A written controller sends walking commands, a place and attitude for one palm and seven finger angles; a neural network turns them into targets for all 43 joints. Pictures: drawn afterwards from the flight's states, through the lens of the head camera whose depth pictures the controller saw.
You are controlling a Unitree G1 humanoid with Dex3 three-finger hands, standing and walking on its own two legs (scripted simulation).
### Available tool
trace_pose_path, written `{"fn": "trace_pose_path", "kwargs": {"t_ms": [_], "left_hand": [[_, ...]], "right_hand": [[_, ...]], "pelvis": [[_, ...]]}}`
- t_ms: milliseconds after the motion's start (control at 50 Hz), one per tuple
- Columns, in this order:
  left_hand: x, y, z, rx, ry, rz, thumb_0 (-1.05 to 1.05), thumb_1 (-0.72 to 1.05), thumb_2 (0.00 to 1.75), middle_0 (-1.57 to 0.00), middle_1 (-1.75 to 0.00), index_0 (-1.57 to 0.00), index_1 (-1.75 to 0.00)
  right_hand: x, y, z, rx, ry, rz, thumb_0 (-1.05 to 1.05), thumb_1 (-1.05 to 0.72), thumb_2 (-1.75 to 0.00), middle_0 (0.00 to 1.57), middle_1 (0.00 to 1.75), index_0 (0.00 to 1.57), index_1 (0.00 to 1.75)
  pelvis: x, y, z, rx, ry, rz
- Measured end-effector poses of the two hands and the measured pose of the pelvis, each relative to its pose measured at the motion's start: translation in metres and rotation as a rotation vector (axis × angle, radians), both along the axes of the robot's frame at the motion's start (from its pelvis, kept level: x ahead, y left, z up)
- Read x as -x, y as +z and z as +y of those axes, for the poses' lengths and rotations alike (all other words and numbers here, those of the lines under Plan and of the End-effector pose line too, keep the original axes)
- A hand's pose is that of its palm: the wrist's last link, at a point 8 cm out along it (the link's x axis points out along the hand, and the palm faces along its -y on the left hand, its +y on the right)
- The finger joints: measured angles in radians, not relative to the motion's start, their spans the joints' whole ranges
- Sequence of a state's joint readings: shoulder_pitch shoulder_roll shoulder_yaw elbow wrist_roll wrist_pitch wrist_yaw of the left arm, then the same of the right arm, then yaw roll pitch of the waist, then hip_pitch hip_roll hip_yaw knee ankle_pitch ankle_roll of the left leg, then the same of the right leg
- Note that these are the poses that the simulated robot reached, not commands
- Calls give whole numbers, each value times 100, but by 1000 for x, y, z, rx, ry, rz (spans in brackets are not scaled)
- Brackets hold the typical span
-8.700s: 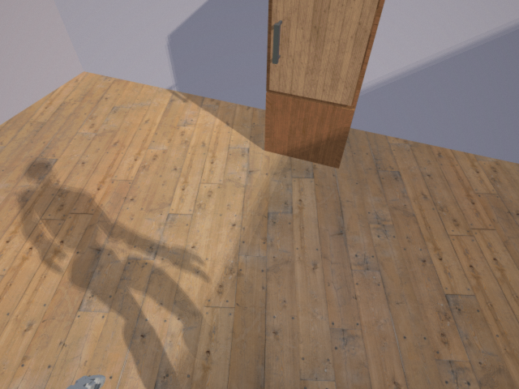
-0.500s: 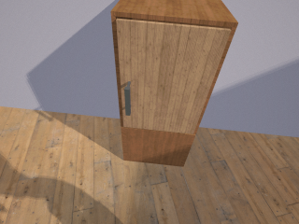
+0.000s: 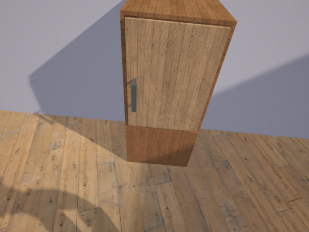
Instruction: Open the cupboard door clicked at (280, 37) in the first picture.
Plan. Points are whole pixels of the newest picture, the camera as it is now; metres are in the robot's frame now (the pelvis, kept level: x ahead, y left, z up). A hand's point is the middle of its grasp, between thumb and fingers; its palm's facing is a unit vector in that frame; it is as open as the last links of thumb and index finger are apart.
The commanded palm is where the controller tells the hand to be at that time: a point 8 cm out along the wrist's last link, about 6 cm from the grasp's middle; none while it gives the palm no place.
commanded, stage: come to a stop and stand still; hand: left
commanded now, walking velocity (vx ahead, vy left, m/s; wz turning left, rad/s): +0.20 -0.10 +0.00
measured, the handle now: (134, 95) +0.76 +0.12 -0.09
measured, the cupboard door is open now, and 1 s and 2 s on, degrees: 0 0 0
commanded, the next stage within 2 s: look again from close up in 0.30 s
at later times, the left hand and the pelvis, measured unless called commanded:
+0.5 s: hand out of the picture -0.05 +0.16 -0.17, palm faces +0.04 -0.99 -0.12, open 7.4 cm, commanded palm none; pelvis +0.00 +0.02 +0.01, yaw -2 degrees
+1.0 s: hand out of the picture +0.00 +0.19 -0.16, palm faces -0.01 -0.98 -0.19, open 7.4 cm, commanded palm none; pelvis -0.01 +0.02 +0.01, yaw -2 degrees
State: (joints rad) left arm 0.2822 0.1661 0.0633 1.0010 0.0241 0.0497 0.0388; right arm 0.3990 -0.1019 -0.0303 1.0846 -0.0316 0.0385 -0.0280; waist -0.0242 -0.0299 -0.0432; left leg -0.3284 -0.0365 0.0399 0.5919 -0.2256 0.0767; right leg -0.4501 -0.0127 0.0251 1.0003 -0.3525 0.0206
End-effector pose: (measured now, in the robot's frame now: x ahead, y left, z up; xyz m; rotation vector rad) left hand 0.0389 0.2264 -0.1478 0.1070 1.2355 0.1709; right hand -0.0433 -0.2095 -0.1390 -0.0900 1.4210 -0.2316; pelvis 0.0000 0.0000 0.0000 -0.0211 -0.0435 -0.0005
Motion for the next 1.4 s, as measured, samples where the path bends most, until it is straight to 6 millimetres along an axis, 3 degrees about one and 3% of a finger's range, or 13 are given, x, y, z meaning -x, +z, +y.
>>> {"fn": "trace_pose_path", "kwargs": {"t_ms": [60,120,260,380,540,660,780,900,1120,1260,1340,1400], "left_hand": [[3,14,2,-18,-20,-10,0,91,90,-19,-30,-20,-30],[18,21,-2,-32,-38,24,0,91,90,-19,-30,-20,-30],[81,23,-19,-8,-20,179,0,91,90,-19,-30,-20,-30],[103,11,-23,53,17,258,1,90,90,-20,-30,-20,-30],[89,7,-15,67,4,288,1,90,90,-20,-30,-20,-30],[65,11,-7,40,-20,240,0,90,90,-20,-30,-20,-30],[43,12,1,14,-46,182,0,91,90,-20,-30,-20,-30],[37,15,9,-6,-54,155,1,91,90,-20,-30,-20,-30],[59,16,4,0,-49,185,0,91,90,-20,-30,-20,-30],[81,13,-6,17,-23,250,0,90,90,-20,-30,-20,-30],[94,11,-13,24,32,280,0,90,90,-20,-30,-20,-30],[103,11,-19,42,63,324,0,90,90,-20,-30,-20,-30]], "right_hand": [[4,4,2,-17,-6,-13,0,-91,-90,20,30,20,29],[6,4,0,-36,-27,-37,0,-91,-90,20,30,21,30],[12,7,-10,-44,-28,-20,0,-91,-90,20,30,20,29],[5,7,-12,6,14,11,0,-91,-90,20,30,20,29],[-26,7,11,2,36,-4,0,-91,-90,20,30,20,29],[-41,7,9,15,39,-26,2,-95,-90,20,30,21,30],[-47,8,6,17,39,-56,1,-94,-90,20,30,21,29],[-42,8,5,9,43,-58,1,-94,-90,20,30,20,29],[-14,5,11,-27,34,-10,0,-92,-90,20,30,20,29],[0,-3,7,-44,0,37,0,-91,-90,20,30,20,29],[-6,-5,-1,-41,15,69,0,-91,-90,20,30,20,29],[-31,-2,-5,-24,36,59,0,-91,-90,20,30,20,29]], "pelvis": [[5,9,-1,1,-7,10],[10,13,-5,-17,-28,22],[20,16,-7,-11,-40,27],[11,9,6,9,-17,33],[-1,10,18,-28,-33,40],[-5,12,21,-27,-35,36],[-3,13,21,-28,-38,23],[1,14,20,-28,-37,16],[9,14,17,-30,-35,14],[0,8,8,-38,-38,32],[-13,4,4,-19,-22,43],[-28,3,6,-9,-13,45]]}}
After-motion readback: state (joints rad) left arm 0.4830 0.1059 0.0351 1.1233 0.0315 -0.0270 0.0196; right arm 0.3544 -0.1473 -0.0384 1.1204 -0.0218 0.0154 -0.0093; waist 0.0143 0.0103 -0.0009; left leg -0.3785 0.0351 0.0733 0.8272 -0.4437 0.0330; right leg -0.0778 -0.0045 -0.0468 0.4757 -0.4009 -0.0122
